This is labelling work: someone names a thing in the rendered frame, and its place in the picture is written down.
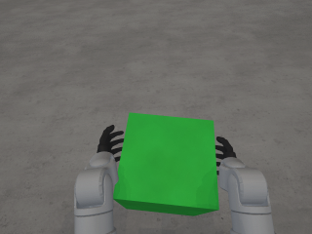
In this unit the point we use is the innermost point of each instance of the robot right forearm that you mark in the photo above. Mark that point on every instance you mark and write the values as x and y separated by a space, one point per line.
248 197

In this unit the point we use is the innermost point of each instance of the robot left forearm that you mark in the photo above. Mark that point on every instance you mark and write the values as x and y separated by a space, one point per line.
93 196

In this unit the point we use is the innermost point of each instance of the carton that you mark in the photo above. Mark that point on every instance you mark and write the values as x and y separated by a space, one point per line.
168 165

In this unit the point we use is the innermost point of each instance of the robot left hand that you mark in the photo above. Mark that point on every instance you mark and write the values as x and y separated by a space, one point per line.
105 143

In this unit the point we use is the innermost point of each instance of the robot right hand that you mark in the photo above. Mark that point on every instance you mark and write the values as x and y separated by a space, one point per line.
226 149

